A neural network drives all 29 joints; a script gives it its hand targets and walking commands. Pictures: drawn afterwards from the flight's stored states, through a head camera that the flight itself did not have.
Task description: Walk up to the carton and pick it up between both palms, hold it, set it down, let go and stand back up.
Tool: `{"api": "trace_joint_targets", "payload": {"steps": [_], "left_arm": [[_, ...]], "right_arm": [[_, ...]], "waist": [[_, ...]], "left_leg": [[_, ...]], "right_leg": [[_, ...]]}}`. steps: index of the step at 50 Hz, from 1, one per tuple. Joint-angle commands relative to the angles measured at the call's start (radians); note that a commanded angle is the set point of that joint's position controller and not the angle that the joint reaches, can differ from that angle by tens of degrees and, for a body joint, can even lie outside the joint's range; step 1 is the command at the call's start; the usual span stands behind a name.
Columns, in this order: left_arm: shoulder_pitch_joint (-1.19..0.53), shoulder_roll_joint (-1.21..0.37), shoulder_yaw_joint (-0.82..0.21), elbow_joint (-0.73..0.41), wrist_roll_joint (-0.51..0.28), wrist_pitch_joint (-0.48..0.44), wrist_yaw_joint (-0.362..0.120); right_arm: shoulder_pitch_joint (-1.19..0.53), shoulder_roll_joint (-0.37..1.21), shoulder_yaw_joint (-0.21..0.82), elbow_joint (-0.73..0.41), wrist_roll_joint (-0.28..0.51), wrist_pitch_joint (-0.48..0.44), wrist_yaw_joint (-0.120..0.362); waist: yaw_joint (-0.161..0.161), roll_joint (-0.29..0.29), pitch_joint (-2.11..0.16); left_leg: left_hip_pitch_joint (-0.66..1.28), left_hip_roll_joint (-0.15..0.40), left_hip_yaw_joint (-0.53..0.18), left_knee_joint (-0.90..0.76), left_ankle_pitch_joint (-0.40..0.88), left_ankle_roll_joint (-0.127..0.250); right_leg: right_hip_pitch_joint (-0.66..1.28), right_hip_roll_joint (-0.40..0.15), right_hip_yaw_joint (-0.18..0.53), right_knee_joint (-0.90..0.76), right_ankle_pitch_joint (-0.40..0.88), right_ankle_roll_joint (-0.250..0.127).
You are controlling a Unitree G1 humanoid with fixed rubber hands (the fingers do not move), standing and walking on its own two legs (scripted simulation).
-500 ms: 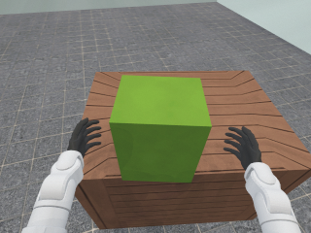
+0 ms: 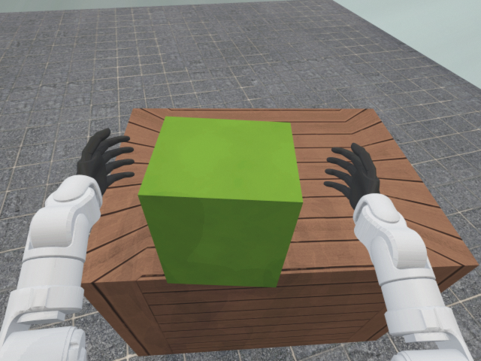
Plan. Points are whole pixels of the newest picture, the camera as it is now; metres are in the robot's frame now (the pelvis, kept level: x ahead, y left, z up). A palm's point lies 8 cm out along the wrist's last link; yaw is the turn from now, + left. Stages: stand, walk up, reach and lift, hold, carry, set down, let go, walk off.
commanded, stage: reach and lift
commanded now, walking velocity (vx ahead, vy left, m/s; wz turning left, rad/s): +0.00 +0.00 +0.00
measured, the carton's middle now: (224, 208) +0.41 +0.05 +0.01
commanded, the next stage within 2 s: none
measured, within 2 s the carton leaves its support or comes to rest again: neither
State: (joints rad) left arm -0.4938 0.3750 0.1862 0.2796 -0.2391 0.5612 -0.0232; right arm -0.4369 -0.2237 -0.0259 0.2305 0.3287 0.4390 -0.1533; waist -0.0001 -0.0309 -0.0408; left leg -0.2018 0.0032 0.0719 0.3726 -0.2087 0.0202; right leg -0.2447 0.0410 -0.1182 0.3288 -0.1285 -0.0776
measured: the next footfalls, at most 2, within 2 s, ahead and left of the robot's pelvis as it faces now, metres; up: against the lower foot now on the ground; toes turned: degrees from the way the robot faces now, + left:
none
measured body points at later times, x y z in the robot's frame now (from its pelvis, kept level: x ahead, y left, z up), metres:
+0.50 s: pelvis -0.01 +0.01 +0.00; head +0.00 +0.02 +0.45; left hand +0.42 +0.25 +0.20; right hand +0.42 -0.18 +0.19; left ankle -0.01 +0.10 -0.75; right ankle +0.03 -0.07 -0.75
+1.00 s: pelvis +0.00 +0.02 +0.00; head +0.02 +0.03 +0.44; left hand +0.41 +0.26 +0.09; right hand +0.41 -0.15 +0.09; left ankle -0.01 +0.10 -0.75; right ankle +0.03 -0.07 -0.75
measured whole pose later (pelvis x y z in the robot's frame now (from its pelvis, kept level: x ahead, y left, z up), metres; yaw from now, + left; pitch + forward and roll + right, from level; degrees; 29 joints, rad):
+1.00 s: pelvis +0.00 +0.02 +0.00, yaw +1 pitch +6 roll -1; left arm -0.72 0.33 0.07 0.78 -0.23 0.29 0.03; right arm -0.65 -0.15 -0.14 0.67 0.19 0.26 -0.12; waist -0.01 -0.01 -0.07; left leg -0.34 -0.01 0.05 0.46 -0.23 0.04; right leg -0.35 0.02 -0.14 0.36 -0.13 -0.05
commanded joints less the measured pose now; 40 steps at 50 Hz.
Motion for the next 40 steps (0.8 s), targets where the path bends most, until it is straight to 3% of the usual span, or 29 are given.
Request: {"api": "trace_joint_targets", "payload": {"steps": [1, 4, 8, 15, 24, 32, 36, 40], "left_arm": [[-0.522, 0.257, 0.072, -0.225, 0.001, -0.034, -0.004], [-0.559, 0.272, 0.081, -0.220, 0.007, -0.012, -0.007], [-0.645, 0.280, 0.063, -0.142, 0.002, -0.007, -0.004], [-0.786, 0.308, 0.045, -0.056, -0.009, -0.008, 0.014], [-0.963, 0.315, -0.013, 0.153, -0.027, -0.032, 0.037], [-0.878, 0.256, -0.040, 0.313, 0.016, -0.126, 0.014], [-0.827, 0.219, -0.032, 0.332, 0.048, -0.187, -0.008], [-0.874, 0.199, -0.053, 0.295, 0.038, -0.263, 0.009]], "right_arm": [[-0.492, -0.161, -0.059, -0.210, 0.013, -0.035, -0.010], [-0.537, -0.178, -0.052, -0.194, 0.030, -0.024, -0.014], [-0.624, -0.188, -0.055, -0.114, 0.041, -0.010, -0.009], [-0.772, -0.225, -0.063, -0.027, 0.054, -0.009, 0.006], [-0.955, -0.258, -0.065, 0.177, 0.048, -0.017, 0.026], [-0.871, -0.196, -0.040, 0.338, 0.019, -0.073, 0.031], [-0.809, -0.159, -0.057, 0.346, -0.019, -0.120, 0.024], [-0.832, -0.145, -0.107, 0.272, -0.076, -0.176, 0.026]], "waist": [[-0.011, 0.067, -0.504], [-0.011, 0.071, -0.524], [-0.018, 0.088, -0.518], [-0.014, 0.096, -0.590], [-0.021, 0.093, -0.602], [-0.025, 0.081, -0.564], [-0.031, 0.086, -0.501], [-0.032, 0.110, -0.516]], "left_leg": [[-0.127, 0.000, -0.056, -0.040, 0.322, 0.004], [-0.113, 0.000, -0.057, -0.036, 0.358, 0.001], [-0.135, 0.003, -0.063, -0.043, 0.305, 0.005], [-0.137, 0.007, -0.068, -0.038, 0.322, 0.001], [-0.136, 0.020, -0.081, -0.037, 0.267, -0.003], [-0.106, 0.017, -0.090, -0.035, 0.294, -0.011], [-0.104, 0.012, -0.088, -0.038, 0.297, -0.020], [-0.103, 0.018, -0.087, -0.039, 0.239, -0.030]], "right_leg": [[0.516, -0.081, 0.195, 0.065, 0.416, 0.053], [0.524, -0.079, 0.188, 0.071, 0.471, 0.055], [0.499, -0.083, 0.188, 0.068, 0.419, 0.051], [0.504, -0.073, 0.171, 0.069, 0.424, 0.046], [0.453, -0.066, 0.151, 0.059, 0.343, 0.037], [0.468, -0.059, 0.137, 0.046, 0.341, 0.038], [0.461, -0.055, 0.127, 0.038, 0.311, 0.041], [0.399, -0.046, 0.110, 0.043, 0.215, 0.039]]}}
